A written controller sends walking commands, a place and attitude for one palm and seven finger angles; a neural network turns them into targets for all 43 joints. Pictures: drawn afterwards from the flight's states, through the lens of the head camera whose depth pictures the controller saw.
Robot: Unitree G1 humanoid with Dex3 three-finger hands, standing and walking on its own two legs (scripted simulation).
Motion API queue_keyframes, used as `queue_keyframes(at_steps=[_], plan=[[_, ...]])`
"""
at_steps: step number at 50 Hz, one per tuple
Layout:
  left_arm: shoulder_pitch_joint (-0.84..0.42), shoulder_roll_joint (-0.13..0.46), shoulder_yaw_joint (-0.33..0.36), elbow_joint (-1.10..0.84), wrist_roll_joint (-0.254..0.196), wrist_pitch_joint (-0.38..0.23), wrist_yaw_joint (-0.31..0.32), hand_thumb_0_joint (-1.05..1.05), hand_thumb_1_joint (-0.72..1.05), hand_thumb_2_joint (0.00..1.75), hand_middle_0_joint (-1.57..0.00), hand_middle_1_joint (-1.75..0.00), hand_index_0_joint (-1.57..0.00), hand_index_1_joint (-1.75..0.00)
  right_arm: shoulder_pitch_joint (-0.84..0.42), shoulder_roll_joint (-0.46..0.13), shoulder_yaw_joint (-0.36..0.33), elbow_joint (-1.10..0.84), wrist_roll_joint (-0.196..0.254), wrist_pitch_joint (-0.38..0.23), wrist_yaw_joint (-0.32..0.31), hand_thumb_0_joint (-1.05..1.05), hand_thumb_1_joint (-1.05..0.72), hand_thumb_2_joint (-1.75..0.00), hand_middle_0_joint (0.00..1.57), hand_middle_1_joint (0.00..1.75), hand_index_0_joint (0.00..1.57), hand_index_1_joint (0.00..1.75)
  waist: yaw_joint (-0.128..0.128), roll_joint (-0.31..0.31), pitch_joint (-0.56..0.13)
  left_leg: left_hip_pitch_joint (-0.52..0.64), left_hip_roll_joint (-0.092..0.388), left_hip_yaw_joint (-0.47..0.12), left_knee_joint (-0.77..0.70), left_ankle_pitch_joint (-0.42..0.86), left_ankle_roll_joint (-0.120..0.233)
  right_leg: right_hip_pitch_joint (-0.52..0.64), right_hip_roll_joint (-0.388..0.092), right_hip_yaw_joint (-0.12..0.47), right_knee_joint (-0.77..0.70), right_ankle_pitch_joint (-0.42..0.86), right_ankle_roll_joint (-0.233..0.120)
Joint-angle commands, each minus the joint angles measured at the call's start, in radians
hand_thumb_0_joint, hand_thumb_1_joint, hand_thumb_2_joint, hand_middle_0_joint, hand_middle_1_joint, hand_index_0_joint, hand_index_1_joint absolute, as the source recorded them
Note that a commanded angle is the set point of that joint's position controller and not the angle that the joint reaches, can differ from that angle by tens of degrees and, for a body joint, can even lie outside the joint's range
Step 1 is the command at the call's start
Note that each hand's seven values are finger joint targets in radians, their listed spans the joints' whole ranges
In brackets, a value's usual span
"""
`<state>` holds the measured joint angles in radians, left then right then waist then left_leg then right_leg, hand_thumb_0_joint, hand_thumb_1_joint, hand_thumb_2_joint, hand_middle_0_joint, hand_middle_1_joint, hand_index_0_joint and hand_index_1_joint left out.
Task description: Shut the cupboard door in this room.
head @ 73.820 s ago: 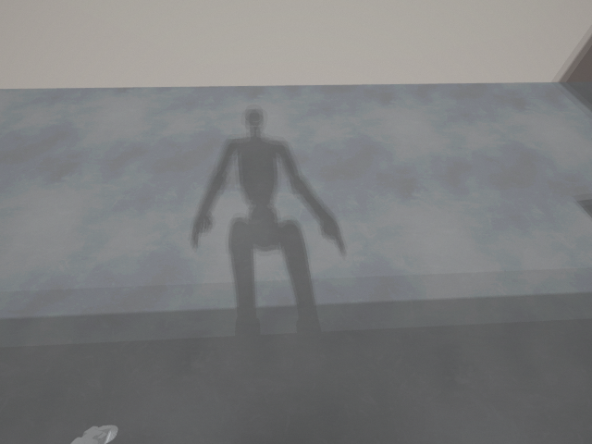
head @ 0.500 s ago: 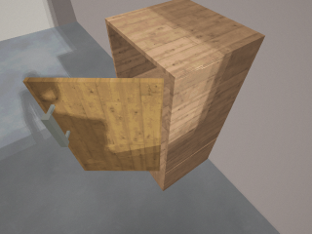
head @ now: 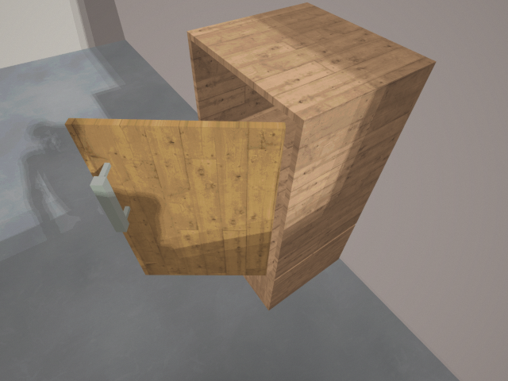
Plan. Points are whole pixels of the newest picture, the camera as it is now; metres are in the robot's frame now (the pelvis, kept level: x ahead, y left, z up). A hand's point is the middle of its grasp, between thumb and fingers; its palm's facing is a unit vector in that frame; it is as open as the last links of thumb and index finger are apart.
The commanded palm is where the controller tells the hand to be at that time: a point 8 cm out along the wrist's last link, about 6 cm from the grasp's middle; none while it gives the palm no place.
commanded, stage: shuffle to correct the standing spot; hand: left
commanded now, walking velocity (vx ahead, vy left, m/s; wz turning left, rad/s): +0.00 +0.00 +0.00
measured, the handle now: (114, 198) +0.45 +0.33 -0.03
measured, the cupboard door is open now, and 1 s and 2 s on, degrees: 55 55 55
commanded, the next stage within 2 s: come to a stop and stand still in 0.70 s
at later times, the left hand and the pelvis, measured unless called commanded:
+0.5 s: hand out of the picture +0.04 +0.21 -0.17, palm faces +0.07 -0.96 -0.26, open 7.4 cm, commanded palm none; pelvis +0.00 +0.01 -0.01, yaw +2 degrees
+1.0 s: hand out of the picture -0.01 +0.31 -0.19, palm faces +0.14 -0.95 -0.27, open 7.4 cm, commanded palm none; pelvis +0.02 +0.10 -0.01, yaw +5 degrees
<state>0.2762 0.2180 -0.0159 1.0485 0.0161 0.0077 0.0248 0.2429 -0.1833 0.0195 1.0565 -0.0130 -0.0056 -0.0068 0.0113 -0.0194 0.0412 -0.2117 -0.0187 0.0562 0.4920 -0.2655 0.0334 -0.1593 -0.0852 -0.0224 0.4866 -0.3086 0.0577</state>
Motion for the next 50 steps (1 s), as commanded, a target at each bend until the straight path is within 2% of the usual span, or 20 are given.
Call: queue_keyframes(at_steps=[1, 11, 13, 15, 16, 19, 24, 25, 26, 27, 29, 31, 33, 39, 42, 43, 44, 45, 47, 50], plan=[[0.047, 0.096, 0.02, -0.016, -0.002, -0.018, 0.009, 0.0, 0.9, 0.9, -0.2, -0.3, -0.2, -0.3, 0.017, -0.132, -0.027, -0.03, 0.003, -0.027, -0.013, 0.0, -0.9, -0.9, 0.2, 0.3, 0.2, 0.3, -0.001, 0.029, -0.001, -0.005, 0.114, -0.114, -0.136, 0.124, 0.014, -0.023, -0.02, 0.026, -0.079, 0.095, -0.062], [0.057, 0.188, 0.085, -0.062, 0.009, 0.001, 0.024, 0.0, 0.9, 0.9, -0.2, -0.3, -0.2, -0.3, 0.007, -0.099, -0.053, -0.095, -0.003, 0.018, -0.002, 0.0, -0.9, -0.9, 0.2, 0.3, 0.2, 0.3, 0.008, -0.151, 0.01, -0.121, 0.024, -0.003, 0.133, 0.032, -0.022, -0.076, -0.234, 0.159, -0.059, 0.166, -0.156], [0.023, 0.177, 0.088, -0.08, 0.011, 0.006, 0.024, 0.0, 0.9, 0.9, -0.2, -0.3, -0.2, -0.3, 0.04, -0.103, -0.055, -0.092, -0.003, 0.013, 0.0, 0.0, -0.9, -0.9, 0.2, 0.3, 0.2, 0.3, -0.013, -0.095, -0.011, -0.032, 0.038, -0.028, 0.05, 0.118, -0.015, -0.128, -0.186, 0.099, 0.024, 0.17, -0.129], [-0.003, 0.11, 0.084, -0.104, 0.01, 0.021, 0.025, 0.0, 0.9, 0.9, -0.2, -0.3, -0.2, -0.3, 0.087, -0.171, -0.069, -0.086, -0.012, 0.009, -0.003, 0.0, -0.9, -0.9, 0.2, 0.3, 0.2, 0.3, -0.028, 0.197, -0.01, 0.014, 0.183, -0.265, -0.089, 0.26, 0.077, -0.221, -0.001, -0.076, 0.264, -0.09, -0.054], [-0.021, 0.077, 0.073, -0.118, 0.008, 0.023, 0.025, 0.0, 0.9, 0.9, -0.2, -0.3, -0.2, -0.3, 0.111, -0.184, -0.072, -0.087, -0.01, 0.008, -0.009, 0.0, -0.9, -0.9, 0.2, 0.3, 0.2, 0.3, -0.035, 0.288, -0.02, 0.057, 0.248, -0.369, -0.168, 0.324, 0.148, -0.3, 0.048, -0.072, 0.408, -0.303, -0.048], [-0.027, 0.047, 0.068, -0.117, 0.005, 0.018, 0.016, 0.0, 0.9, 0.9, -0.2, -0.3, -0.2, -0.3, 0.042, -0.154, -0.062, -0.12, -0.013, 0.01, -0.017, 0.0, -0.9, -0.9, 0.2, 0.3, 0.2, 0.3, -0.003, 0.152, -0.038, 0.003, 0.248, -0.32, -0.14, 0.35, 0.207, -0.271, 0.016, -0.033, 0.494, -0.28, -0.075], [0.084, 0.027, 0.061, -0.089, 0.006, 0.004, 0.016, 0.0, 0.9, 0.9, -0.2, -0.3, -0.2, -0.3, 0.004, -0.145, -0.06, -0.143, -0.009, 0.012, -0.015, 0.0, -0.9, -0.9, 0.2, 0.3, 0.2, 0.3, 0.051, 0.107, -0.069, -0.072, 0.164, -0.21, -0.056, 0.299, 0.149, -0.023, 0.027, -0.062, 0.074, -0.041, -0.069], [0.127, 0.059, 0.067, -0.077, 0.01, -0.007, 0.023, 0.0, 0.9, 0.9, -0.2, -0.3, -0.2, -0.3, 0.001, -0.129, -0.06, -0.151, -0.002, 0.009, -0.011, 0.0, -0.9, -0.9, 0.2, 0.3, 0.2, 0.3, 0.07, 0.02, -0.078, -0.155, 0.129, -0.172, 0.025, 0.192, 0.103, 0.097, -0.044, 0.012, -0.058, 0.059, -0.084], [0.152, 0.143, 0.083, -0.076, 0.02, -0.018, 0.03, 0.0, 0.9, 0.9, -0.2, -0.3, -0.2, -0.3, 0.007, -0.086, -0.06, -0.171, 0.007, 0.009, -0.005, 0.0, -0.9, -0.9, 0.2, 0.3, 0.2, 0.3, 0.065, -0.225, -0.058, -0.354, 0.01, -0.046, 0.202, -0.081, 0.016, 0.206, -0.296, 0.32, -0.156, 0.196, -0.166], [0.169, 0.194, 0.091, -0.089, 0.014, -0.021, 0.027, 0.0, 0.9, 0.9, -0.2, -0.3, -0.2, -0.3, -0.031, -0.11, -0.07, -0.196, -0.008, 0.02, -0.003, 0.0, -0.9, -0.9, 0.2, 0.3, 0.2, 0.3, 0.076, -0.202, -0.014, -0.405, -0.018, -0.05, 0.382, -0.294, -0.029, 0.116, -0.463, 0.453, -0.203, 0.357, -0.282], [0.124, 0.17, 0.093, -0.097, 0.015, -0.033, 0.035, 0.0, 0.9, 0.9, -0.2, -0.3, -0.2, -0.3, -0.049, -0.109, -0.074, -0.185, -0.015, 0.035, 0.005, 0.0, -0.9, -0.9, 0.2, 0.3, 0.2, 0.3, 0.049, -0.189, 0.019, -0.44, 0.029, -0.087, 0.582, -0.252, -0.049, 0.06, -0.411, 0.386, -0.169, 0.495, -0.303], [0.082, 0.144, 0.085, -0.111, 0.016, -0.039, 0.029, 0.0, 0.9, 0.9, -0.2, -0.3, -0.2, -0.3, -0.057, -0.095, -0.071, -0.175, -0.011, 0.037, 0.021, 0.0, -0.9, -0.9, 0.2, 0.3, 0.2, 0.3, 0.03, -0.145, 0.017, -0.436, 0.039, -0.066, 0.629, -0.142, -0.064, 0.055, -0.301, 0.186, -0.132, 0.608, -0.244], [0.077, 0.15, 0.09, -0.113, 0.017, -0.041, 0.023, 0.0, 0.9, 0.9, -0.2, -0.3, -0.2, -0.3, -0.069, -0.085, -0.069, -0.18, -0.004, 0.044, 0.029, 0.0, -0.9, -0.9, 0.2, 0.3, 0.2, 0.3, 0.029, -0.195, 0.0, -0.404, 0.045, -0.025, 0.587, -0.09, -0.078, 0.036, -0.263, 0.105, -0.135, 0.576, -0.211], [0.082, 0.208, 0.116, -0.113, 0.027, -0.023, 0.013, 0.0, 0.9, 0.9, -0.2, -0.3, -0.2, -0.3, -0.121, -0.059, -0.062, -0.195, 0.006, 0.03, 0.037, 0.0, -0.9, -0.9, 0.2, 0.3, 0.2, 0.3, 0.053, -0.196, -0.015, -0.195, 0.01, 0.079, 0.24, -0.075, -0.076, -0.032, -0.242, 0.059, -0.097, 0.438, -0.178], [0.061, 0.19, 0.112, -0.104, 0.022, -0.006, 0.013, 0.0, 0.9, 0.9, -0.2, -0.3, -0.2, -0.3, 0.003, -0.075, -0.062, -0.151, 0.004, 0.012, 0.027, 0.0, -0.9, -0.9, 0.2, 0.3, 0.2, 0.3, -0.005, -0.173, -0.072, 0.053, 0.005, 0.103, -0.021, 0.093, -0.063, -0.101, -0.158, 0.001, 0.046, 0.328, -0.114], [0.08, 0.14, 0.1, -0.104, 0.017, 0.0, 0.012, 0.0, 0.9, 0.9, -0.2, -0.3, -0.2, -0.3, 0.076, -0.133, -0.074, -0.127, -0.002, 0.001, 0.018, 0.0, -0.9, -0.9, 0.2, 0.3, 0.2, 0.3, -0.029, -0.022, -0.142, 0.199, 0.094, 0.037, -0.054, 0.266, -0.041, -0.147, -0.096, -0.05, 0.188, 0.172, -0.078], [0.112, 0.057, 0.083, -0.12, 0.009, 0.011, 0.012, 0.0, 0.9, 0.9, -0.2, -0.3, -0.2, -0.3, 0.125, -0.222, -0.092, -0.123, -0.006, -0.005, 0.01, 0.0, -0.9, -0.9, 0.2, 0.3, 0.2, 0.3, -0.035, 0.228, -0.166, 0.258, 0.33, -0.255, -0.079, 0.537, 0.053, -0.307, 0.014, -0.101, 0.352, -0.263, -0.024], [0.086, 0.042, 0.073, -0.134, 0.007, 0.015, 0.02, 0.0, 0.9, 0.9, -0.2, -0.3, -0.2, -0.3, 0.155, -0.242, -0.09, -0.124, -0.01, 0.006, 0.003, 0.0, -0.9, -0.9, 0.2, 0.3, 0.2, 0.3, -0.058, 0.204, -0.126, 0.125, 0.401, -0.278, -0.131, 0.589, 0.148, -0.28, 0.029, -0.032, 0.486, -0.378, -0.044], [0.07, 0.036, 0.066, -0.097, -0.001, 0.011, 0.021, 0.0, 0.9, 0.9, -0.2, -0.3, -0.2, -0.3, 0.058, -0.196, -0.07, -0.111, -0.014, -0.012, -0.025, 0.0, -0.9, -0.9, 0.2, 0.3, 0.2, 0.3, -0.024, 0.28, -0.117, 0.061, 0.377, -0.3, -0.155, 0.594, 0.168, -0.259, 0.01, 0.052, 0.543, -0.283, -0.054], [0.077, 0.028, 0.058, -0.051, -0.005, 0.015, 0.001, 0.0, 0.9, 0.9, -0.2, -0.3, -0.2, -0.3, -0.027, -0.128, -0.048, -0.103, -0.017, -0.015, -0.029, 0.0, -0.9, -0.9, 0.2, 0.3, 0.2, 0.3, 0.003, 0.202, -0.053, -0.005, 0.304, -0.164, -0.149, 0.621, 0.139, -0.194, 0.01, 0.018, 0.441, -0.181, -0.045]])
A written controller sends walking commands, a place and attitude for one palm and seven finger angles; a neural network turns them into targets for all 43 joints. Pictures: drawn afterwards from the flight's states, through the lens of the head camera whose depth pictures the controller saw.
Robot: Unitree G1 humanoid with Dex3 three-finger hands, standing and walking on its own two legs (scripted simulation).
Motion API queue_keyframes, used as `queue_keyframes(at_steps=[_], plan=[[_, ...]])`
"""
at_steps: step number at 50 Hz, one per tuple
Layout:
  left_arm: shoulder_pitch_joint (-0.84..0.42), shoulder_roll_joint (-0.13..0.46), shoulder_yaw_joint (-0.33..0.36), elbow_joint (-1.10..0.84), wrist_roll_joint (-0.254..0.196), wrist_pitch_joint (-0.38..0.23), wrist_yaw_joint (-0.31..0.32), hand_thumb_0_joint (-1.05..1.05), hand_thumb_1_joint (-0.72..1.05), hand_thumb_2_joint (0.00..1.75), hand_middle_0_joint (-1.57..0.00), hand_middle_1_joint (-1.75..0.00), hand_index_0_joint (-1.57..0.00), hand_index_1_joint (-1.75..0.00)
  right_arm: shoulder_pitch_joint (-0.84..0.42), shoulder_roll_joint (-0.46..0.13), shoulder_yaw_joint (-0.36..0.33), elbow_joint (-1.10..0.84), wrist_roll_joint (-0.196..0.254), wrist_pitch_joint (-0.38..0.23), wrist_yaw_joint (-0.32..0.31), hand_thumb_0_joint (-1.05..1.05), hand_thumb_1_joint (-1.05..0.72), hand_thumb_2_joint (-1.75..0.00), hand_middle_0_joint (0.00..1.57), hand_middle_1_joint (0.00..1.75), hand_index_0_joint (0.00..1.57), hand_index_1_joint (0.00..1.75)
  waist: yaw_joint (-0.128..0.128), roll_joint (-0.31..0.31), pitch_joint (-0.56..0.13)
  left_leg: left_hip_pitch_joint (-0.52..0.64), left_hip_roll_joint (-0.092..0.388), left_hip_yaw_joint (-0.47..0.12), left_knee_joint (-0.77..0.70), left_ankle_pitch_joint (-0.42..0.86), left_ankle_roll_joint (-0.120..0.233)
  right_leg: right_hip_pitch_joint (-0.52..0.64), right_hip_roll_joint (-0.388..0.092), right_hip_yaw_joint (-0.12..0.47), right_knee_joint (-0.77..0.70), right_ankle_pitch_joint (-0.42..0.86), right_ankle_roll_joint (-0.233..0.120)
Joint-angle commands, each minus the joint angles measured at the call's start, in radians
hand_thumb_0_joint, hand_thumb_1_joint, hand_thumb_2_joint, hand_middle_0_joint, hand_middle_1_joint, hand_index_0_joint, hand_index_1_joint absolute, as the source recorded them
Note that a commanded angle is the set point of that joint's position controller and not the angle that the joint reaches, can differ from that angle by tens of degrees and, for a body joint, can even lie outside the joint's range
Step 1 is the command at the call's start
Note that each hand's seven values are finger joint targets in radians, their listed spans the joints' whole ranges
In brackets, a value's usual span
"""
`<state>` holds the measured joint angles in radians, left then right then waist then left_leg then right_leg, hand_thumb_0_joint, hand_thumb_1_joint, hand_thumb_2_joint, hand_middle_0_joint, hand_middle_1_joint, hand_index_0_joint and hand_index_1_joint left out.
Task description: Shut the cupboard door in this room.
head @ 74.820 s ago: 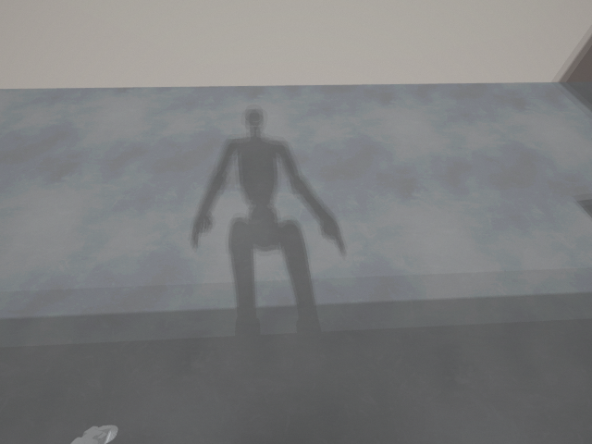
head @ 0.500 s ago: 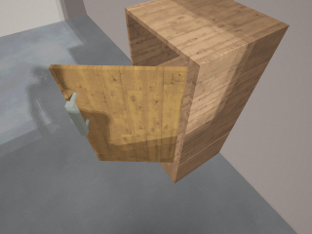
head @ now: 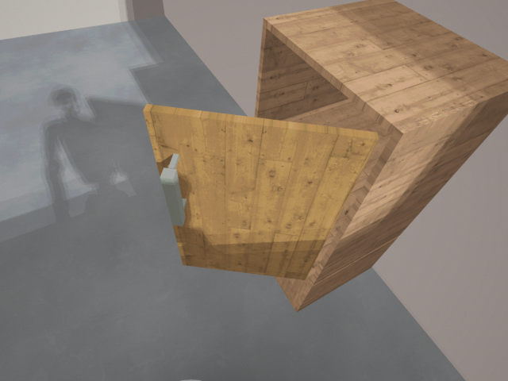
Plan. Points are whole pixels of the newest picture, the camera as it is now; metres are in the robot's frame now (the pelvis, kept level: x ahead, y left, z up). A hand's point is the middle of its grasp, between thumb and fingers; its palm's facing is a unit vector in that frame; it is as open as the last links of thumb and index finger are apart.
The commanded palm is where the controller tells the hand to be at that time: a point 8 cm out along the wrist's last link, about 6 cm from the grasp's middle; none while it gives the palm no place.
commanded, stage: come to a stop and stand still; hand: left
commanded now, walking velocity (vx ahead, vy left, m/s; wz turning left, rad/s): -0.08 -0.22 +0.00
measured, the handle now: (177, 191) +0.44 +0.20 -0.02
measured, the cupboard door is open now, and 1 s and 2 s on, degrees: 55 55 55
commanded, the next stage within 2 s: look again from close up in 1.14 s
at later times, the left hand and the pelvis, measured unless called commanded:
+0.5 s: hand out of the picture +0.07 +0.16 -0.15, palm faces -0.03 -0.97 -0.23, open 7.3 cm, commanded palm none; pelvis -0.01 -0.02 +0.01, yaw -1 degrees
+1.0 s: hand out of the picture +0.00 +0.13 -0.16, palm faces -0.01 -0.98 -0.20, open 7.4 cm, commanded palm none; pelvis +0.01 -0.03 +0.01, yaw -2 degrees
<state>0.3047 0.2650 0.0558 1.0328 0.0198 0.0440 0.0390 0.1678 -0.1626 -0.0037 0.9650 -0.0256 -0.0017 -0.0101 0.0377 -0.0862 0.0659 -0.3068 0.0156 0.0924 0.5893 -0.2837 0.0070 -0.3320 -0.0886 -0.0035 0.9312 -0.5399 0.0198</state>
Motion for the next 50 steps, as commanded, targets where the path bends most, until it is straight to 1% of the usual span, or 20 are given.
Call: queue_keyframes(at_steps=[1, 4, 8, 10, 11, 12, 13, 15, 17, 19, 20, 21, 22, 23, 24, 27, 29, 36, 39, 50], plan=[[0.045, -0.016, -0.015, -0.036, -0.009, -0.015, -0.016, 0.0, 0.9, 0.9, -0.2, -0.3, -0.2, -0.3, 0.052, -0.161, -0.03, -0.007, -0.003, -0.015, -0.029, 0.0, -0.9, -0.9, 0.2, 0.3, 0.2, 0.3, -0.029, 0.262, -0.086, 0.106, 0.274, -0.204, -0.249, 0.612, 0.168, -0.014, 0.022, -0.013, -0.038, 0.053, -0.003], [0.002, -0.014, -0.01, -0.056, -0.002, -0.005, -0.023, 0.0, 0.9, 0.9, -0.2, -0.3, -0.2, -0.3, 0.083, -0.176, -0.049, 0.014, -0.007, -0.003, -0.037, 0.0, -0.9, -0.9, 0.2, 0.3, 0.2, 0.3, -0.05, 0.206, -0.081, 0.14, 0.301, -0.234, -0.253, 0.549, 0.183, -0.027, 0.041, -0.022, -0.109, 0.043, -0.009], [0.026, -0.031, -0.005, -0.064, -0.002, -0.009, -0.022, 0.0, 0.9, 0.9, -0.2, -0.3, -0.2, -0.3, 0.069, -0.191, -0.058, 0.015, -0.007, 0.005, -0.034, 0.0, -0.9, -0.9, 0.2, 0.3, 0.2, 0.3, -0.034, 0.219, -0.096, 0.089, 0.287, -0.219, -0.24, 0.407, 0.161, 0.066, 0.056, -0.036, -0.27, 0.138, -0.021], [0.062, -0.023, -0.003, -0.055, 0.002, -0.024, -0.019, 0.0, 0.9, 0.9, -0.2, -0.3, -0.2, -0.3, 0.067, -0.162, -0.053, 0.018, 0.001, 0.004, -0.029, 0.0, -0.9, -0.9, 0.2, 0.3, 0.2, 0.3, -0.01, 0.151, -0.098, 0.022, 0.228, -0.178, -0.173, 0.299, 0.107, 0.19, 0.05, -0.024, -0.481, 0.3, -0.024], [0.134, -0.001, -0.017, -0.034, 0.009, -0.029, 0.023, 0.0, 0.9, 0.9, -0.2, -0.3, -0.2, -0.3, -0.018, -0.19, -0.064, -0.041, 0.032, -0.01, -0.029, 0.0, -0.9, -0.9, 0.2, 0.3, 0.2, 0.3, 0.028, 0.063, -0.067, 0.061, 0.18, -0.069, 0.018, 0.219, 0.034, 0.093, -0.035, 0.093, -0.611, 0.474, -0.013], [-0.006, 0.059, -0.027, -0.1, 0.008, -0.04, 0.011, 0.0, 0.9, 0.9, -0.2, -0.3, -0.2, -0.3, 0.054, -0.105, -0.047, -0.065, 0.018, 0.009, -0.006, 0.0, -0.9, -0.9, 0.2, 0.3, 0.2, 0.3, -0.063, -0.063, -0.042, -0.035, 0.054, -0.007, 0.083, -0.109, -0.007, 0.028, -0.111, 0.177, -0.684, 0.148, -0.086], [-0.03, 0.052, -0.02, -0.133, 0.009, -0.052, 0.008, 0.0, 0.9, 0.9, -0.2, -0.3, -0.2, -0.3, 0.07, -0.104, -0.042, -0.056, 0.004, 0.017, 0.007, 0.0, -0.9, -0.9, 0.2, 0.3, 0.2, 0.3, -0.055, -0.06, -0.056, -0.054, 0.032, -0.024, 0.189, -0.129, -0.004, 0.013, -0.108, 0.205, -0.697, 0.086, -0.142], [-0.055, 0.04, -0.015, -0.144, 0.008, -0.079, 0.018, 0.0, 0.9, 0.9, -0.2, -0.3, -0.2, -0.3, 0.088, -0.086, -0.038, -0.063, 0.002, 0.016, 0.012, 0.0, -0.9, -0.9, 0.2, 0.3, 0.2, 0.3, -0.07, 0.012, -0.062, -0.092, 0.045, -0.061, 0.263, -0.118, 0.008, 0.07, -0.139, 0.214, -0.656, 0.319, -0.199], [-0.062, 0.043, -0.014, -0.146, 0.009, -0.082, 0.017, 0.0, 0.9, 0.9, -0.2, -0.3, -0.2, -0.3, 0.112, -0.067, -0.03, -0.065, 0.009, 0.009, 0.005, 0.0, -0.9, -0.9, 0.2, 0.3, 0.2, 0.3, -0.074, -0.002, -0.068, -0.05, 0.04, -0.051, 0.172, -0.14, 0.005, 0.09, -0.128, 0.165, -0.602, 0.491, -0.217], [-0.072, 0.041, -0.02, -0.139, 0.003, -0.083, 0.014, 0.0, 0.9, 0.9, -0.2, -0.3, -0.2, -0.3, 0.162, -0.046, -0.022, -0.037, 0.011, -0.001, 0.001, 0.0, -0.9, -0.9, 0.2, 0.3, 0.2, 0.3, -0.087, 0.017, -0.055, 0.066, 0.03, -0.035, -0.021, -0.048, 0.0, 0.064, -0.094, 0.111, -0.557, 0.504, -0.18], [-0.07, 0.034, -0.024, -0.129, -0.005, -0.081, 0.011, 0.0, 0.9, 0.9, -0.2, -0.3, -0.2, -0.3, 0.189, -0.058, -0.016, -0.019, 0.01, -0.007, 0.0, 0.0, -0.9, -0.9, 0.2, 0.3, 0.2, 0.3, -0.086, 0.061, -0.049, 0.114, 0.041, -0.062, -0.11, 0.037, 0.007, 0.046, -0.062, 0.098, -0.522, 0.46, -0.144], [-0.059, 0.016, -0.03, -0.122, -0.01, -0.078, 0.009, 0.0, 0.9, 0.9, -0.2, -0.3, -0.2, -0.3, 0.188, -0.075, -0.014, -0.008, 0.007, -0.015, -0.003, 0.0, -0.9, -0.9, 0.2, 0.3, 0.2, 0.3, -0.069, 0.122, -0.021, 0.117, 0.086, -0.108, -0.152, 0.127, 0.026, 0.027, -0.021, 0.077, -0.512, 0.405, -0.107], [-0.049, 0.007, -0.031, -0.12, -0.011, -0.076, 0.008, 0.0, 0.9, 0.9, -0.2, -0.3, -0.2, -0.3, 0.184, -0.091, -0.01, -0.008, 0.005, -0.018, -0.007, 0.0, -0.9, -0.9, 0.2, 0.3, 0.2, 0.3, -0.054, 0.113, -0.001, 0.077, 0.116, -0.134, -0.167, 0.143, 0.04, 0.048, 0.007, 0.069, -0.522, 0.372, -0.089], [-0.05, 0.012, -0.033, -0.101, -0.01, -0.068, 0.006, 0.0, 0.9, 0.9, -0.2, -0.3, -0.2, -0.3, 0.17, -0.091, -0.006, 0.007, 0.004, -0.023, -0.008, 0.0, -0.9, -0.9, 0.2, 0.3, 0.2, 0.3, -0.045, 0.199, 0.001, 0.043, 0.119, -0.166, -0.206, 0.152, 0.048, 0.091, 0.018, 0.048, -0.501, 0.343, -0.082], [-0.029, 0.008, -0.033, -0.092, -0.009, -0.067, 0.006, 0.0, 0.9, 0.9, -0.2, -0.3, -0.2, -0.3, 0.16, -0.082, -0.002, 0.014, 0.005, -0.028, -0.01, 0.0, -0.9, -0.9, 0.2, 0.3, 0.2, 0.3, -0.03, 0.231, 0.011, 0.018, 0.123, -0.172, -0.223, 0.172, 0.055, 0.125, 0.025, 0.042, -0.5, 0.345, -0.079], [-0.014, 0.007, -0.042, -0.06, -0.013, -0.071, 0.0, 0.0, 0.9, 0.9, -0.2, -0.3, -0.2, -0.3, 0.158, -0.086, 0.003, 0.03, 0.007, -0.027, -0.016, 0.0, -0.9, -0.9, 0.2, 0.3, 0.2, 0.3, -0.031, 0.095, -0.006, 0.046, 0.101, -0.138, -0.223, 0.105, 0.041, 0.143, 0.004, 0.068, -0.543, 0.359, -0.084], [-0.015, 0.005, -0.045, -0.047, -0.011, -0.076, 0.0, 0.0, 0.9, 0.9, -0.2, -0.3, -0.2, -0.3, 0.175, -0.075, 0.005, 0.052, 0.009, -0.026, -0.017, 0.0, -0.9, -0.9, 0.2, 0.3, 0.2, 0.3, -0.039, 0.048, -0.007, 0.077, 0.09, -0.116, -0.225, 0.092, 0.031, 0.136, -0.011, 0.082, -0.572, 0.363, -0.087], [0.001, 0.008, -0.05, -0.005, -0.014, -0.083, 0.001, 0.0, 0.9, 0.9, -0.2, -0.3, -0.2, -0.3, 0.182, -0.074, 0.012, 0.106, 0.01, -0.029, -0.019, 0.0, -0.9, -0.9, 0.2, 0.3, 0.2, 0.3, -0.041, 0.081, -0.033, 0.123, 0.089, -0.102, -0.225, 0.15, 0.024, 0.163, -0.021, 0.088, -0.568, 0.479, -0.086], [0.016, 0.006, -0.052, 0.017, -0.011, -0.085, 0.002, 0.0, 0.9, 0.9, -0.2, -0.3, -0.2, -0.3, 0.178, -0.066, 0.013, 0.123, 0.012, -0.029, -0.022, 0.0, -0.9, -0.9, 0.2, 0.3, 0.2, 0.3, -0.041, 0.057, -0.029, 0.136, 0.09, -0.095, -0.225, 0.166, 0.021, 0.172, -0.023, 0.085, -0.568, 0.539, -0.084], [0.06, 0.0, -0.054, 0.067, -0.01, -0.087, 0.008, 0.0, 0.9, 0.9, -0.2, -0.3, -0.2, -0.3, 0.155, -0.066, 0.013, 0.15, 0.015, -0.024, -0.031, 0.0, -0.9, -0.9, 0.2, 0.3, 0.2, 0.3, -0.039, 0.064, -0.031, 0.159, 0.087, -0.075, -0.204, 0.183, 0.012, 0.197, -0.037, 0.091, -0.576, 0.695, -0.059]])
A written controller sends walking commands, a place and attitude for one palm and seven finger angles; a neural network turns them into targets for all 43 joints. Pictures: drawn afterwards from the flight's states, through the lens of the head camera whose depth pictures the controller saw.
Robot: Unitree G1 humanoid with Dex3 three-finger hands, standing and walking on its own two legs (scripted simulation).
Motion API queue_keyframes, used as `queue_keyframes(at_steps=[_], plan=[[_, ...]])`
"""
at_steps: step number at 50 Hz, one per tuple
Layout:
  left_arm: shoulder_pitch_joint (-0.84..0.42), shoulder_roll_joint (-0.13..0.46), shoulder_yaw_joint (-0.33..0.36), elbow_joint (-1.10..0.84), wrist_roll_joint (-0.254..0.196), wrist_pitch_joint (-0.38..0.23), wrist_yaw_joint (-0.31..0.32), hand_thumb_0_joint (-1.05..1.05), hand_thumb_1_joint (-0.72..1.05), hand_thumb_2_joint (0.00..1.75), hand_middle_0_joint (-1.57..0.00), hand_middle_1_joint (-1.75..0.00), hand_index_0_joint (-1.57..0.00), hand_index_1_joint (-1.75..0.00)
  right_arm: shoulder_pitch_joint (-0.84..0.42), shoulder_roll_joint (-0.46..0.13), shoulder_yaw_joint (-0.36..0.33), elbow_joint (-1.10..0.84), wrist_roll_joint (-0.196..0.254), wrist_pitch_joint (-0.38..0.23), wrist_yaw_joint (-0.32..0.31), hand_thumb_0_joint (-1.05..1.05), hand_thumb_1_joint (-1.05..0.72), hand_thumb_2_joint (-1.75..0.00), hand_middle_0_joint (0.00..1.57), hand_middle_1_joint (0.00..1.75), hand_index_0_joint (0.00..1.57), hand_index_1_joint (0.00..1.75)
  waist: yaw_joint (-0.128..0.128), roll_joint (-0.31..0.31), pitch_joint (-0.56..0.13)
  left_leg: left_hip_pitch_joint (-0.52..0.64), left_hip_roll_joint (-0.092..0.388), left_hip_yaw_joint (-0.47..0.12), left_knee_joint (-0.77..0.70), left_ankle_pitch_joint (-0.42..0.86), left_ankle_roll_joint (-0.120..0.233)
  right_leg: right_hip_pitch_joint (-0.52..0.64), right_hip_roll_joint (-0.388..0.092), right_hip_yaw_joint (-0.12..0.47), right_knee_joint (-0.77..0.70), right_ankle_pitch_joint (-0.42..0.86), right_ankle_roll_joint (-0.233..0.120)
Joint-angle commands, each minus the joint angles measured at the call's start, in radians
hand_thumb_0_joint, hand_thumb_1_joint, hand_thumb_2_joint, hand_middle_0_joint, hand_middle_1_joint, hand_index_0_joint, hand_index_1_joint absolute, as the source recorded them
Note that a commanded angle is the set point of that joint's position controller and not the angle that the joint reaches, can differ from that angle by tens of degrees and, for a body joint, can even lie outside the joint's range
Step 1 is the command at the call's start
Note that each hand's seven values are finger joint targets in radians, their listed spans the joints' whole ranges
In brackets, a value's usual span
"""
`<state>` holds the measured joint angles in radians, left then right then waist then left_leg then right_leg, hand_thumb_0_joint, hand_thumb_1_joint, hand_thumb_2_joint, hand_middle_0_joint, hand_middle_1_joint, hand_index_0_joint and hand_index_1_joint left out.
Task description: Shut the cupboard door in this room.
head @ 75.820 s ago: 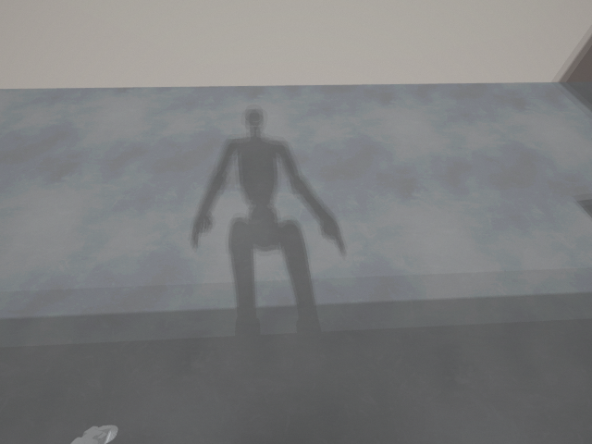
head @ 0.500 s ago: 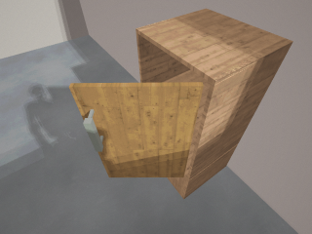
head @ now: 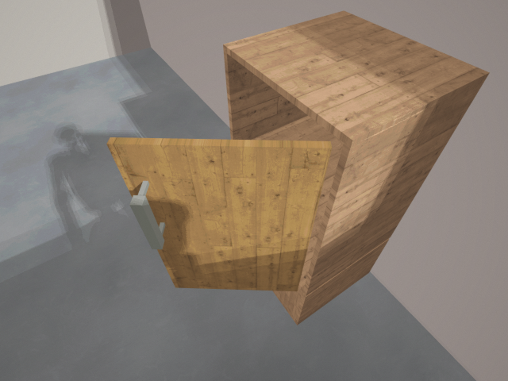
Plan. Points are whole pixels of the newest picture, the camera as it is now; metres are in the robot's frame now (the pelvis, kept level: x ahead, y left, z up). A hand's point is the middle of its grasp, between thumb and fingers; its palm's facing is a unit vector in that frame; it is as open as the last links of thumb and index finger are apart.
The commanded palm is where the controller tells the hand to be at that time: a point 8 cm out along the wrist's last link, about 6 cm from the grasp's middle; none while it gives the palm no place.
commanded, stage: come to a stop and stand still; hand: left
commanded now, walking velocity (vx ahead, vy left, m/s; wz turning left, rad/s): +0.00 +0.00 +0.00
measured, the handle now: (151, 216) +0.42 +0.25 -0.04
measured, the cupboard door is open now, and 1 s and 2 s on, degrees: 55 55 55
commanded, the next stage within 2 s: look again from close up in 0.14 s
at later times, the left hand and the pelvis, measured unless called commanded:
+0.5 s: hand out of the picture +0.00 +0.17 -0.17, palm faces +0.02 -0.98 -0.20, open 7.4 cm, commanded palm none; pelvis +0.01 +0.00 +0.00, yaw +0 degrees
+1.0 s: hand (133, 352) +0.17 +0.20 -0.04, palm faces +0.21 -0.97 -0.13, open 7.1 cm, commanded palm +0.10 +0.24 -0.07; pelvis -0.02 +0.02 -0.02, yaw +2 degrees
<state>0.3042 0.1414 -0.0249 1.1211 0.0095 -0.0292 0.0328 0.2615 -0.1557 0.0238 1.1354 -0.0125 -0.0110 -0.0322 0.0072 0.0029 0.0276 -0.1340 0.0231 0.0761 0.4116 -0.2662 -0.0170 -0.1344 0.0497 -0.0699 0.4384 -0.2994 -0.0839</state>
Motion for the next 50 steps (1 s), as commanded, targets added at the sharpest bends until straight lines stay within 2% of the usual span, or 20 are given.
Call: queue_keyframes(at_steps=[1, 9, 15, 17, 19, 27, 29, 37, 39, 40, 41, 42, 43, 44, 45, 46, 47, 48, 49, 50], plan=[[0.062, 0.124, 0.027, -0.018, 0.0, -0.013, 0.015, 0.0, 0.9, 0.9, -0.2, -0.3, -0.2, -0.3, 0.057, -0.072, -0.015, -0.021, 0.002, -0.014, -0.01, 0.0, -0.9, -0.9, 0.2, 0.3, 0.2, 0.3, -0.008, -0.013, 0.012, -0.013, 0.08, -0.056, -0.025, 0.169, 0.035, -0.002, -0.176, 0.16, -0.085, 0.467, 0.046], [0.066, 0.113, 0.029, -0.014, 0.004, -0.008, 0.013, 0.0, 0.9, 0.9, -0.2, -0.3, -0.2, -0.3, 0.049, -0.063, -0.014, -0.019, 0.001, -0.012, -0.012, 0.0, -0.9, -0.9, 0.2, 0.3, 0.2, 0.3, -0.004, -0.021, 0.049, -0.017, 0.084, -0.057, -0.04, 0.148, 0.036, -0.023, -0.168, 0.158, -0.106, 0.391, 0.048], [0.063, 0.122, 0.031, -0.015, 0.001, -0.008, 0.013, 0.0, 0.9, 0.9, -0.2, -0.3, -0.2, -0.3, 0.05, -0.074, -0.016, -0.02, 0.0, -0.014, -0.013, 0.0, -0.9, -0.9, 0.2, 0.3, 0.2, 0.3, -0.001, -0.015, 0.017, -0.016, 0.08, -0.057, -0.034, 0.163, 0.035, 0.006, -0.172, 0.161, -0.1, 0.432, 0.058], [0.057, 0.125, 0.032, -0.018, 0.0, -0.007, 0.013, 0.0, 0.9, 0.9, -0.2, -0.3, -0.2, -0.3, 0.054, -0.078, -0.015, -0.02, -0.001, -0.014, -0.013, 0.0, -0.9, -0.9, 0.2, 0.3, 0.2, 0.3, -0.002, -0.021, 0.007, -0.013, 0.086, -0.057, -0.036, 0.179, 0.034, 0.014, -0.172, 0.154, -0.092, 0.444, 0.051], [0.057, 0.116, 0.032, -0.019, 0.002, -0.006, 0.012, 0.0, 0.9, 0.9, -0.2, -0.3, -0.2, -0.3, 0.052, -0.068, -0.016, -0.017, 0.001, -0.015, -0.014, 0.0, -0.9, -0.9, 0.2, 0.3, 0.2, 0.3, 0.001, -0.024, 0.031, -0.014, 0.087, -0.061, -0.045, 0.173, 0.037, -0.002, -0.168, 0.153, -0.097, 0.413, 0.047], [0.047, 0.126, 0.035, -0.023, -0.001, -0.005, 0.011, 0.0, 0.9, 0.9, -0.2, -0.3, -0.2, -0.3, 0.062, -0.077, -0.016, -0.011, -0.002, -0.018, -0.014, 0.0, -0.9, -0.9, 0.2, 0.3, 0.2, 0.3, 0.003, -0.016, 0.009, -0.01, 0.089, -0.068, -0.044, 0.204, 0.039, 0.014, -0.172, 0.144, -0.087, 0.418, 0.045], [0.043, 0.119, 0.035, -0.024, 0.002, -0.004, 0.011, 0.0, 0.9, 0.9, -0.2, -0.3, -0.2, -0.3, 0.065, -0.067, -0.015, -0.007, 0.0, -0.017, -0.014, 0.0, -0.9, -0.9, 0.2, 0.3, 0.2, 0.3, 0.003, -0.02, 0.035, -0.016, 0.09, -0.069, -0.057, 0.197, 0.041, 0.001, -0.167, 0.14, -0.09, 0.392, 0.041], [0.034, 0.121, 0.034, -0.023, 0.0, -0.003, 0.009, 0.0, 0.9, 0.9, -0.2, -0.3, -0.2, -0.3, 0.067, -0.076, -0.016, -0.002, -0.002, -0.02, -0.013, 0.0, -0.9, -0.9, 0.2, 0.3, 0.2, 0.3, 0.002, 0.001, 0.022, -0.002, 0.094, -0.085, -0.064, 0.22, 0.047, -0.007, -0.166, 0.136, -0.086, 0.335, 0.031], [0.035, 0.117, 0.035, -0.024, 0.002, -0.004, 0.009, 0.0, 0.9, 0.9, -0.2, -0.3, -0.2, -0.3, 0.066, -0.067, -0.016, 0.001, 0.0, -0.021, -0.013, 0.0, -0.9, -0.9, 0.2, 0.3, 0.2, 0.3, 0.004, -0.016, 0.034, -0.008, 0.092, -0.083, -0.068, 0.211, 0.048, -0.006, -0.165, 0.135, -0.091, 0.33, 0.033], [0.035, 0.119, 0.033, -0.023, 0.001, -0.004, 0.009, 0.0, 0.9, 0.9, -0.2, -0.3, -0.2, -0.3, 0.067, -0.076, -0.015, -0.001, -0.002, -0.022, -0.013, 0.0, -0.9, -0.9, 0.2, 0.3, 0.2, 0.3, 0.002, -0.011, 0.022, -0.003, 0.092, -0.087, -0.066, 0.223, 0.048, -0.003, -0.166, 0.138, -0.085, 0.341, 0.032], [0.13, 0.122, 0.035, 0.012, 0.014, -0.028, 0.052, 0.0, 0.9, 0.9, -0.2, -0.3, -0.2, -0.3, -0.025, -0.104, -0.029, -0.068, 0.011, -0.029, -0.004, 0.0, -0.9, -0.9, 0.2, 0.3, 0.2, 0.3, 0.029, 0.016, 0.04, -0.096, 0.086, -0.02, 0.201, 0.263, 0.019, -0.021, -0.242, 0.205, -0.059, 0.897, 0.114], [-0.694, 0.668, 0.384, -1.566, -0.152, -0.317, 0.048, 0.0, 0.9, 0.9, -0.2, -0.3, -0.2, -0.3, 0.108, -0.323, -0.064, -0.356, 0.021, -0.23, -0.119, 0.0, -0.9, -0.9, 0.2, 0.3, 0.2, 0.3, -0.126, 0.041, -0.389, 0.331, 0.06, -0.017, 0.211, 0.417, 0.057, -0.058, -0.138, 0.136, 0.117, 0.706, 0.087], [-0.071, 0.216, 0.036, -1.302, -0.139, -0.239, 0.069, 0.0, 0.9, 0.9, -0.22, -0.32, -0.22, -0.32, 0.014, -0.203, -0.017, -0.355, 0.054, -0.289, -0.118, 0.0, -0.9, -0.9, 0.2, 0.3, 0.2, 0.3, -0.064, 0.422, -0.52, 0.277, 0.008, -0.066, 0.15, 0.606, 0.062, -0.079, -0.057, 0.074, 0.24, 0.484, 0.059], [0.118, 0.003, -0.023, -1.268, -0.188, -0.11, 0.083, 0.0, 0.9, 0.9, -0.24, -0.34, -0.24, -0.34, -0.01, -0.169, -0.037, -0.379, 0.044, -0.326, -0.089, 0.0, -0.9, -0.9, 0.2, 0.3, 0.2, 0.3, -0.031, 0.348, -0.423, 0.217, 0.05, -0.093, 0.075, 0.783, 0.047, -0.143, -0.045, -0.016, 0.216, 0.194, 0.062], [0.084, -0.038, -0.053, -1.12, -0.16, -0.092, 0.081, 0.0, 0.9, 0.9, -0.25, -0.36, -0.25, -0.36, -0.008, -0.182, -0.046, -0.35, 0.056, -0.344, -0.059, 0.0, -0.9, -0.9, 0.2, 0.3, 0.2, 0.3, -0.072, 0.097, -0.161, 0.059, 0.06, -0.115, 0.114, 0.696, 0.046, -0.292, -0.045, -0.011, 0.185, 0.139, 0.076], [0.026, -0.044, -0.043, -1.133, -0.162, -0.134, 0.062, 0.0, 0.9, 0.9, -0.27, -0.38, -0.27, -0.38, 0.001, -0.205, -0.076, -0.402, 0.036, -0.355, -0.037, 0.0, -0.9, -0.9, 0.2, 0.3, 0.2, 0.3, -0.086, 0.032, -0.037, -0.057, 0.031, -0.144, 0.169, 0.54, 0.046, -0.354, -0.052, -0.017, 0.152, 0.187, 0.075], [0.027, 0.024, 0.043, -1.047, -0.156, -0.187, 0.044, 0.0, 0.9, 0.9, -0.29, -0.4, -0.29, -0.4, 0.001, -0.227, -0.095, -0.421, 0.021, -0.358, -0.026, 0.0, -0.9, -0.9, 0.2, 0.3, 0.2, 0.3, -0.094, -0.093, -0.015, -0.185, 0.007, -0.142, 0.231, 0.365, 0.038, -0.408, -0.065, -0.023, 0.168, 0.228, 0.077], [0.146, -0.011, 0.053, -0.958, -0.168, -0.252, 0.005, 0.0, 0.9, 0.9, -0.31, -0.42, -0.31, -0.42, -0.018, -0.223, -0.101, -0.45, 0.009, -0.359, -0.013, 0.0, -0.9, -0.9, 0.2, 0.3, 0.2, 0.3, -0.062, -0.23, -0.043, -0.291, -0.012, -0.137, 0.29, 0.25, 0.035, -0.438, -0.073, -0.016, 0.217, 0.252, 0.088], [0.281, -0.025, 0.072, -0.898, -0.184, -0.321, -0.049, 0.0, 0.9, 0.9, -0.33, -0.44, -0.33, -0.44, -0.043, -0.213, -0.108, -0.499, 0.012, -0.364, 0.003, 0.0, -0.9, -0.9, 0.2, 0.3, 0.2, 0.3, -0.009, -0.248, -0.1, -0.361, -0.037, -0.12, 0.34, 0.22, 0.026, -0.407, -0.087, 0.014, 0.277, 0.333, 0.09], [0.337, -0.059, 0.071, -0.882, -0.208, -0.405, -0.106, 0.0, 0.9, 0.9, -0.35, -0.46, -0.35, -0.46, -0.058, -0.202, -0.111, -0.526, 0.007, -0.365, 0.017, 0.0, -0.9, -0.9, 0.2, 0.3, 0.2, 0.3, 0.019, -0.324, -0.16, -0.442, -0.048, -0.111, 0.392, 0.182, 0.014, -0.41, -0.086, 0.017, 0.352, 0.346, 0.09]])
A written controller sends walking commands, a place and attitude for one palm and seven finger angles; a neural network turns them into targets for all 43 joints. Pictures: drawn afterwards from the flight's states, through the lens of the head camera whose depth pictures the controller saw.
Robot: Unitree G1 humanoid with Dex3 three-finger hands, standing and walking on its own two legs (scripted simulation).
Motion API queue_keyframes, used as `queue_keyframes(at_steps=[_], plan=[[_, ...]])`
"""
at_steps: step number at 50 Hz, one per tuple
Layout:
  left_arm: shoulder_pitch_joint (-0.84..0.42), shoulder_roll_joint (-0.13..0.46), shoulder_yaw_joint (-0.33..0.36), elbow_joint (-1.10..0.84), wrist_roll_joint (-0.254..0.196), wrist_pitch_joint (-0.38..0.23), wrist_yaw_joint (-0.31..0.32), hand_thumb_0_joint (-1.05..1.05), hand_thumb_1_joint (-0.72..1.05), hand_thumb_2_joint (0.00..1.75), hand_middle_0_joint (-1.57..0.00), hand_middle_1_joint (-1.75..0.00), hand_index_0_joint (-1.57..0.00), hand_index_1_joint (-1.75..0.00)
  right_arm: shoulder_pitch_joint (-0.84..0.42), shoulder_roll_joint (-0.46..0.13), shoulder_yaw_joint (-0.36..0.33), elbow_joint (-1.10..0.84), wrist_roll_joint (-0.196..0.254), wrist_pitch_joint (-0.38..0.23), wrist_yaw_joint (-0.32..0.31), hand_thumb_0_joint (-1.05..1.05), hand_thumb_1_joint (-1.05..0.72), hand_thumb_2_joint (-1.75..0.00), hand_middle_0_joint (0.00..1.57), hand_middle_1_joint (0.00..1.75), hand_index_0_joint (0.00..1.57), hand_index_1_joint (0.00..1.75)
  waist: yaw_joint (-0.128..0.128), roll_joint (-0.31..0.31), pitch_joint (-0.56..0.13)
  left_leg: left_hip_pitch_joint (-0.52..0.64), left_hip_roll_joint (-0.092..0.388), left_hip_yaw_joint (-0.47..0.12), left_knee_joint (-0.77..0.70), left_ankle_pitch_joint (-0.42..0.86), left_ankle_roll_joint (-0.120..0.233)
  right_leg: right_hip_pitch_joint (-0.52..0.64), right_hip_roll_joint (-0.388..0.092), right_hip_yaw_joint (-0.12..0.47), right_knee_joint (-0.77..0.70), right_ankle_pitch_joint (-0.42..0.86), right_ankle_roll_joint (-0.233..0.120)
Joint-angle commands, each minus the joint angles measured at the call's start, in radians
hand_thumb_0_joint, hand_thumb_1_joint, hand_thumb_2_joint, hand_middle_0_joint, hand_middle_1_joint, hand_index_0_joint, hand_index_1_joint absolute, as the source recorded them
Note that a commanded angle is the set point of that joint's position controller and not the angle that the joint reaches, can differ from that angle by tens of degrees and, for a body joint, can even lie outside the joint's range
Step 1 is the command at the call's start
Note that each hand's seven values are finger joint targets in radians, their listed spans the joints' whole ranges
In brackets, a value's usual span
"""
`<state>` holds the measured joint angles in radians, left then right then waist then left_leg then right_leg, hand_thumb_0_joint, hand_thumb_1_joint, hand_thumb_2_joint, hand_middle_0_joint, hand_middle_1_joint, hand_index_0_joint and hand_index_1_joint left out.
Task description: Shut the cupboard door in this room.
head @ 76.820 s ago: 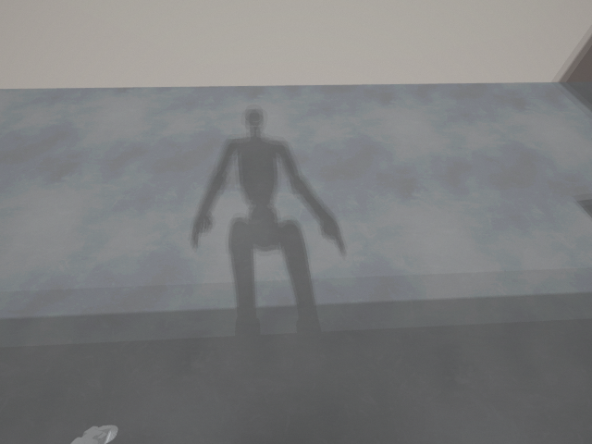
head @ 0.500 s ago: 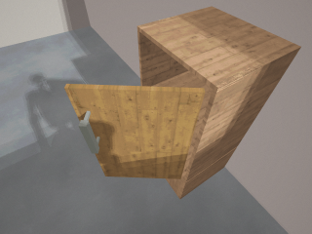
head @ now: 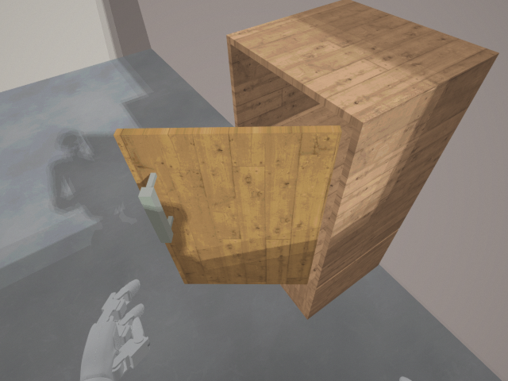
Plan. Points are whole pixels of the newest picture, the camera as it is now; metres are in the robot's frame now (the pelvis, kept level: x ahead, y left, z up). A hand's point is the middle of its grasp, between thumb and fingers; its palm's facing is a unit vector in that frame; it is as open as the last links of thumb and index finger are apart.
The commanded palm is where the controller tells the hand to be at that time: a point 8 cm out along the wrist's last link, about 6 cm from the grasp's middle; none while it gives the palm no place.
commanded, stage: raise the hand and make a fist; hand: left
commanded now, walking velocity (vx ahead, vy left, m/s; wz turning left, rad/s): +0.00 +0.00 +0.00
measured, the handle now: (160, 209) +0.45 +0.20 -0.02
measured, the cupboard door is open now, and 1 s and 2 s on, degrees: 55 55 55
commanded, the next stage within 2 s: bring the fist close to the handle in 1.74 s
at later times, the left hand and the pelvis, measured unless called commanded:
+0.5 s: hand (153, 376) +0.15 +0.16 -0.04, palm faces -0.09 -1.00 -0.03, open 4.9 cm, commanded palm +0.13 +0.22 -0.04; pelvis -0.08 +0.01 -0.09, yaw -1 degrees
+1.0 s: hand (124, 355) +0.18 +0.20 -0.02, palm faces -0.01 -1.00 -0.03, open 3.1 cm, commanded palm +0.16 +0.25 -0.02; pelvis -0.04 +0.03 -0.08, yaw -1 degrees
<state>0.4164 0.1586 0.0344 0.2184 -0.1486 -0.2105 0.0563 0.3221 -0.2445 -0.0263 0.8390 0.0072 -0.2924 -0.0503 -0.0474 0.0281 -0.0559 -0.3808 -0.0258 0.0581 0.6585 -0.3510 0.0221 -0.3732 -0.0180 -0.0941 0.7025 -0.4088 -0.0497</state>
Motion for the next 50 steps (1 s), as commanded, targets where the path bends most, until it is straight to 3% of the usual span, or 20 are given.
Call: queue_keyframes(at_steps=[1, 3, 4, 5, 6, 9, 11, 13, 14, 17, 20, 22, 25, 29, 30, 34, 39, 43, 47, 50], plan=[[0.257, -0.085, 0.017, 0.009, -0.07, -0.308, -0.195, 0.0, 0.9, 0.9, -0.36, -0.48, -0.36, -0.48, -0.137, -0.11, -0.067, -0.257, -0.016, -0.08, 0.049, 0.0, -0.9, -0.9, 0.2, 0.3, 0.2, 0.3, 0.096, -0.344, -0.114, -0.263, -0.008, -0.081, 0.196, 0.233, -0.033, -0.191, -0.018, 0.06, 0.15, 0.465, 0.054], [0.23, -0.023, 0.068, -0.018, -0.091, -0.472, -0.325, 0.0, 0.9, 0.9, -0.4, -0.52, -0.4, -0.52, -0.165, -0.11, -0.078, -0.303, -0.018, -0.061, 0.072, 0.0, -0.9, -0.9, 0.2, 0.3, 0.2, 0.3, 0.111, -0.27, -0.156, -0.398, -0.022, -0.065, 0.303, 0.16, -0.046, -0.247, -0.026, 0.115, 0.248, 0.395, 0.041], [0.239, 0.057, 0.143, 0.01, -0.081, -0.492, -0.349, 0.0, 0.9, 0.9, -0.42, -0.54, -0.42, -0.54, -0.164, -0.11, -0.087, -0.329, -0.013, -0.039, 0.079, 0.0, -0.9, -0.9, 0.2, 0.3, 0.2, 0.3, 0.139, -0.168, -0.187, -0.44, -0.024, -0.051, 0.338, 0.147, -0.041, -0.251, -0.032, 0.148, 0.278, 0.35, 0.024], [0.199, 0.075, 0.136, -0.054, -0.083, -0.481, -0.36, 0.0, 0.9, 0.9, -0.44, -0.56, -0.44, -0.56, -0.199, -0.118, -0.081, -0.387, -0.006, -0.021, 0.079, 0.0, -0.9, -0.9, 0.2, 0.3, 0.2, 0.3, 0.145, -0.072, -0.204, -0.465, -0.035, -0.024, 0.357, 0.102, -0.032, -0.271, -0.033, 0.177, 0.281, 0.235, 0.015], [0.136, 0.107, 0.146, -0.114, -0.084, -0.449, -0.354, 0.0, 0.9, 0.9, -0.46, -0.58, -0.46, -0.58, -0.219, -0.117, -0.077, -0.433, 0.001, -0.004, 0.075, 0.0, -0.9, -0.9, 0.2, 0.3, 0.2, 0.3, 0.145, -0.031, -0.222, -0.486, -0.036, -0.014, 0.365, 0.044, -0.022, -0.295, -0.029, 0.189, 0.271, 0.097, 0.008], [-0.042, 0.15, 0.155, -0.306, -0.096, -0.375, -0.28, 0.0, 0.9, 0.9, -0.51, -0.64, -0.51, -0.64, -0.218, -0.115, -0.064, -0.509, 0.013, 0.035, 0.051, 0.0, -0.9, -0.9, 0.2, 0.3, 0.2, 0.3, 0.103, -0.051, -0.221, -0.534, -0.016, -0.039, 0.392, -0.107, 0.002, -0.39, -0.011, 0.224, 0.206, -0.227, 0.014], [-0.15, 0.144, 0.129, -0.481, -0.093, -0.397, -0.23, 0.0, 0.9, 0.9, -0.55, -0.68, -0.55, -0.68, -0.193, -0.108, -0.056, -0.528, 0.013, 0.036, 0.036, 0.0, -0.9, -0.9, 0.2, 0.3, 0.2, 0.3, 0.062, -0.018, -0.258, -0.525, 0.0, -0.054, 0.429, -0.137, 0.016, -0.421, -0.007, 0.238, 0.19, -0.291, 0.023], [-0.234, 0.123, 0.064, -0.608, -0.078, -0.437, -0.204, 0.0, 0.9, 0.9, -0.58, -0.72, -0.58, -0.72, -0.18, -0.104, -0.042, -0.52, 0.008, 0.02, 0.025, 0.0, -0.9, -0.9, 0.2, 0.3, 0.2, 0.3, 0.026, 0.038, -0.275, -0.494, 0.011, -0.074, 0.447, -0.153, 0.02, -0.478, 0.007, 0.215, 0.206, -0.289, 0.018], [-0.282, 0.122, 0.029, -0.646, -0.074, -0.444, -0.204, 0.0, 0.9, 0.9, -0.6, -0.74, -0.6, -0.74, -0.171, -0.109, -0.033, -0.513, 0.005, 0.013, 0.016, 0.0, -0.9, -0.9, 0.2, 0.3, 0.2, 0.3, -0.006, 0.011, -0.271, -0.497, 0.018, -0.091, 0.454, -0.166, 0.025, -0.507, 0.017, 0.201, 0.22, -0.283, 0.019], [-0.192, 0.103, -0.016, -0.541, -0.074, -0.402, -0.243, 0.0, 0.9, 0.9, -0.66, -0.8, -0.66, -0.8, -0.149, -0.123, -0.018, -0.482, 0.008, -0.009, 0.003, 0.0, -0.9, -0.9, 0.2, 0.3, 0.2, 0.3, -0.018, 0.026, -0.238, -0.524, 0.021, -0.11, 0.453, -0.198, 0.021, -0.529, 0.024, 0.168, 0.229, -0.279, 0.018], [-0.105, 0.122, 0.006, -0.413, -0.079, -0.274, -0.281, 0.0, 0.9, 0.9, -0.71, -0.86, -0.71, -0.86, -0.143, -0.13, -0.009, -0.485, 0.023, -0.004, -0.005, 0.0, -0.9, -0.9, 0.2, 0.3, 0.2, 0.3, 0.006, -0.012, -0.224, -0.561, 0.018, -0.11, 0.432, -0.212, 0.019, -0.49, 0.016, 0.167, 0.202, -0.313, 0.024], [-0.08, 0.152, 0.051, -0.42, -0.089, -0.193, -0.28, 0.0, 0.9, 0.9, -0.75, -0.9, -0.75, -0.9, -0.148, -0.124, -0.007, -0.503, 0.029, 0.009, -0.01, 0.0, -0.9, -0.9, 0.2, 0.3, 0.2, 0.3, 0.039, -0.013, -0.257, -0.556, 0.016, -0.104, 0.406, -0.202, 0.017, -0.431, 0.009, 0.17, 0.183, -0.325, 0.027], [-0.063, 0.169, 0.124, -0.468, -0.104, -0.143, -0.23, 0.0, 0.9, 0.9, -0.81, -0.96, -0.81, -0.96, -0.157, -0.104, -0.005, -0.519, 0.028, 0.021, -0.014, 0.0, -0.9, -0.9, 0.2, 0.3, 0.2, 0.3, 0.075, -0.035, -0.299, -0.535, 0.014, -0.105, 0.372, -0.152, 0.014, -0.361, 0.01, 0.15, 0.184, -0.284, 0.027], [-0.049, 0.162, 0.142, -0.515, -0.099, -0.207, -0.167, 0.0, 0.9, 0.9, -0.88, -1.04, -0.88, -1.04, -0.157, -0.094, -0.005, -0.495, 0.009, 0.015, -0.009, 0.0, -0.9, -0.9, 0.2, 0.3, 0.2, 0.3, 0.079, -0.011, -0.3, -0.49, 0.021, -0.113, 0.359, -0.056, 0.01, -0.367, 0.022, 0.101, 0.238, -0.129, 0.019], [-0.031, 0.147, 0.13, -0.497, -0.092, -0.228, -0.162, 0.0, 0.9, 0.9, -0.9, -1.06, -0.9, -1.06, -0.144, -0.095, -0.008, -0.489, 0.005, 0.015, -0.005, 0.0, -0.9, -0.9, 0.2, 0.3, 0.2, 0.3, 0.071, -0.033, -0.291, -0.488, 0.023, -0.116, 0.355, -0.045, 0.008, -0.379, 0.023, 0.086, 0.251, -0.105, 0.02], [-0.014, 0.116, 0.065, -0.461, -0.08, -0.279, -0.19, 0.0, 0.9, 0.9, -0.97, -1.14, -0.97, -1.14, -0.132, -0.118, -0.016, -0.481, 0.002, 0.011, 0.004, 0.0, -0.9, -0.9, 0.2, 0.3, 0.2, 0.3, 0.046, -0.011, -0.25, -0.472, 0.025, -0.127, 0.345, -0.057, 0.008, -0.441, 0.03, 0.057, 0.277, -0.08, 0.014], [0.005, 0.163, 0.113, -0.488, -0.095, -0.278, -0.219, 0.0, 0.9, 0.9, -1.06, -1.24, -1.06, -1.24, -0.111, -0.13, -0.027, -0.487, 0.009, 0.026, -0.004, 0.0, -0.9, -0.9, 0.2, 0.3, 0.2, 0.3, 0.055, -0.008, -0.297, -0.429, 0.027, -0.13, 0.333, -0.001, 0.004, -0.41, 0.035, 0.046, 0.29, -0.01, 0.011], [0.007, 0.151, 0.111, -0.55, -0.103, -0.288, -0.212, 0.0, 0.9, 0.9, -1.13, -1.32, -1.13, -1.32, -0.103, -0.126, -0.028, -0.495, 0.007, 0.041, -0.002, 0.0, -0.9, -0.9, 0.2, 0.3, 0.2, 0.3, 0.059, 0.051, -0.335, -0.358, 0.032, -0.138, 0.325, 0.089, -0.008, -0.412, 0.041, 0.024, 0.317, 0.076, 0.009], [0.014, 0.138, 0.098, -0.531, -0.097, -0.274, -0.216, 0.0, 0.9, 0.9, -1.21, -1.4, -1.21, -1.4, -0.096, -0.127, -0.027, -0.5, 0.003, 0.063, 0.003, 0.0, -0.9, -0.9, 0.2, 0.3, 0.2, 0.3, 0.048, 0.055, -0.311, -0.339, 0.038, -0.148, 0.32, 0.119, -0.019, -0.429, 0.046, 0.011, 0.319, 0.094, 0.01], [0.0, 0.143, 0.102, -0.502, -0.097, -0.25, -0.235, 0.0, 0.9, 0.9, -1.26, -1.46, -1.26, -1.46, -0.095, -0.131, -0.024, -0.511, 0.007, 0.08, 0.002, 0.0, -0.9, -0.9, 0.2, 0.3, 0.2, 0.3, 0.036, 0.016, -0.292, -0.357, 0.038, -0.147, 0.32, 0.08, -0.012, -0.427, 0.05, 0.012, 0.308, 0.083, 0.013]])
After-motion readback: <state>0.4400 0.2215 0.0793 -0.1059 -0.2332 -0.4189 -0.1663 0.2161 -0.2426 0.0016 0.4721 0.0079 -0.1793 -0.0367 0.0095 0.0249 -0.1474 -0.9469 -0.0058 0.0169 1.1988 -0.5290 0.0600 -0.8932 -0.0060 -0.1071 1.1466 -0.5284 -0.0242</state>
